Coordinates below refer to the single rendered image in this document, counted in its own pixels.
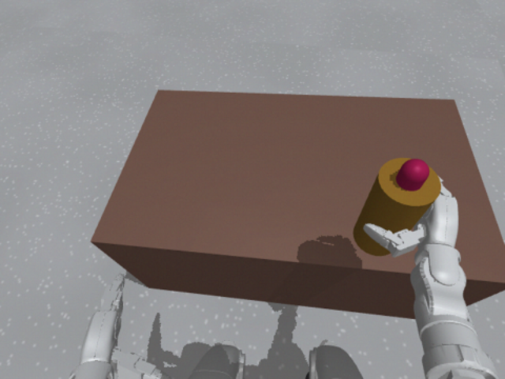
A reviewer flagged bottle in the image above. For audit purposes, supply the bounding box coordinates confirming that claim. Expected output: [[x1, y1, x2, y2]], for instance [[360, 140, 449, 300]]
[[353, 158, 441, 256]]

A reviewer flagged left robot arm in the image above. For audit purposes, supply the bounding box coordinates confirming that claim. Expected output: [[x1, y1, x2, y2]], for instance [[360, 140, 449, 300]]
[[69, 361, 114, 379]]

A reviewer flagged left robot hand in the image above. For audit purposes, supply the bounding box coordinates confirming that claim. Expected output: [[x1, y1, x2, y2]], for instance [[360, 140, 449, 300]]
[[80, 273, 171, 379]]

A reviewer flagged right robot arm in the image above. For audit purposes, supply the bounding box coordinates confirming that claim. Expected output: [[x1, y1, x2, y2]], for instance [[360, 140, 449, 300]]
[[410, 243, 500, 379]]

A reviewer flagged right robot hand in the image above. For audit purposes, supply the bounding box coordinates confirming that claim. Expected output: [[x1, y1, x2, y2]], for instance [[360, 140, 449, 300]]
[[363, 176, 458, 257]]

